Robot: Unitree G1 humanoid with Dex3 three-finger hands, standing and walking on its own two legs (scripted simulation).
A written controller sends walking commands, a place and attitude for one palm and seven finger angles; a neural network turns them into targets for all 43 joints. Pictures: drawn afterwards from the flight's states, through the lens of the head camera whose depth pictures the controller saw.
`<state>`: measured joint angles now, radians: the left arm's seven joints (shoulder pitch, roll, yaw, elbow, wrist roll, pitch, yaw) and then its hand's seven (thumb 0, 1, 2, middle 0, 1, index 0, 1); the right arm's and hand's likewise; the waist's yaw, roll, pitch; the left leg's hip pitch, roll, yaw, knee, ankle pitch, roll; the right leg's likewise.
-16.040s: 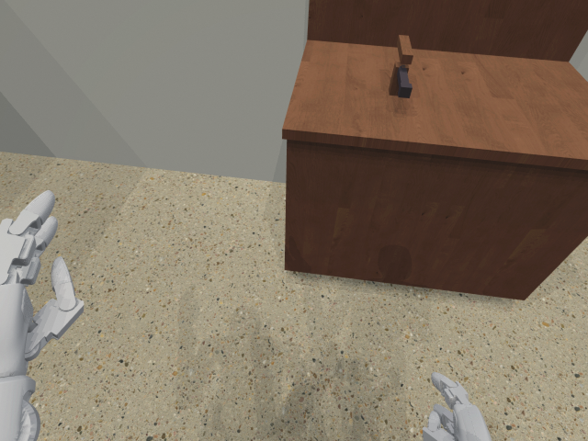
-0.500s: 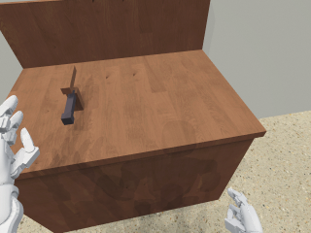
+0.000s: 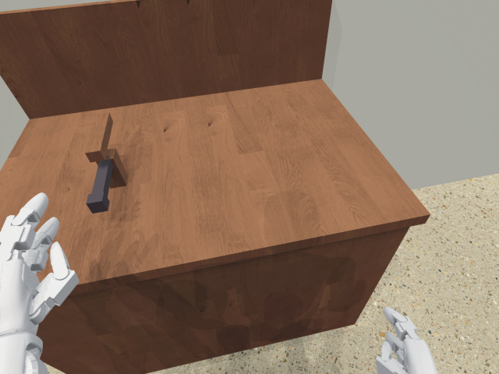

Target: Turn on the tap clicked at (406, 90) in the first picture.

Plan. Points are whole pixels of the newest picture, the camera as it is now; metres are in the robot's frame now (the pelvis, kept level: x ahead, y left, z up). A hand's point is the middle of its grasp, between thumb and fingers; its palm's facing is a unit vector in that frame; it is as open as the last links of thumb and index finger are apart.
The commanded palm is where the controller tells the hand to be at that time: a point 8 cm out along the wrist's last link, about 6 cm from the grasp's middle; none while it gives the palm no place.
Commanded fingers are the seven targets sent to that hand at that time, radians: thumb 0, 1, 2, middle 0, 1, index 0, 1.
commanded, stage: turn the palm inward beside the body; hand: left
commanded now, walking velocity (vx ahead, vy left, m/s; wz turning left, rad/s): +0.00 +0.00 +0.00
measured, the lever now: (98, 202) +0.37 +0.33 +0.07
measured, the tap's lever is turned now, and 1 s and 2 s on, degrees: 0 0 0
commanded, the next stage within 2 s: reach beside the lever's end, fingers flat in 1.16 s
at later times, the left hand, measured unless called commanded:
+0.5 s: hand (67, 296) +0.17 +0.24 +0.14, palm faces +0.48 -0.87 -0.15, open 7.4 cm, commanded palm +0.12 +0.29 +0.15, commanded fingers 0.00 0.90 0.90 -0.20 -0.30 -0.20 -0.30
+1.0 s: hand (76, 290) +0.18 +0.24 +0.13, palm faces +0.49 -0.86 -0.12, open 7.4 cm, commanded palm +0.12 +0.28 +0.15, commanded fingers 0.00 0.90 0.90 -0.20 -0.30 -0.20 -0.30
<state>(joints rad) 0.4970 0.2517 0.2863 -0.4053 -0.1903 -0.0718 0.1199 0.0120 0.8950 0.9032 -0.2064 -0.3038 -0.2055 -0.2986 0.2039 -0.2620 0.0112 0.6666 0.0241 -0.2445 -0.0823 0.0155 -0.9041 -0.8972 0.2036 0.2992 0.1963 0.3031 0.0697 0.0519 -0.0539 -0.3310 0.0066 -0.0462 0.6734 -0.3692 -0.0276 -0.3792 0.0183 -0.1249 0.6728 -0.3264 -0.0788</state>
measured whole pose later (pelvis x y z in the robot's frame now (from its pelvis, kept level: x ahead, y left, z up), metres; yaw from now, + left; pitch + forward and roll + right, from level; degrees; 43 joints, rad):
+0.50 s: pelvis -0.01 +0.01 +0.00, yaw +0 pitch +0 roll +0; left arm 0.54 0.20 0.20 -0.47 -0.19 -0.01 0.19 0.01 0.90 0.90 -0.20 -0.30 -0.20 -0.30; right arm 0.19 -0.24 0.05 0.64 0.02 -0.27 -0.08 0.02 -0.90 -0.90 0.21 0.30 0.20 0.30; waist 0.08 0.05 -0.06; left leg -0.34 -0.01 -0.05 0.70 -0.36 -0.01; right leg -0.38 0.00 -0.12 0.68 -0.31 -0.06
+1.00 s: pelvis +0.00 +0.01 +0.00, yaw +1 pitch +1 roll +0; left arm 0.55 0.19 0.20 -0.49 -0.23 0.05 0.20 0.01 0.90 0.90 -0.20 -0.30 -0.20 -0.30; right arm 0.20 -0.24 0.05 0.64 0.03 -0.27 -0.09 0.02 -0.90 -0.90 0.21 0.30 0.20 0.30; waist 0.08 0.06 -0.07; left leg -0.33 -0.01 -0.06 0.68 -0.37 -0.02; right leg -0.37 0.00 -0.13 0.67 -0.33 -0.07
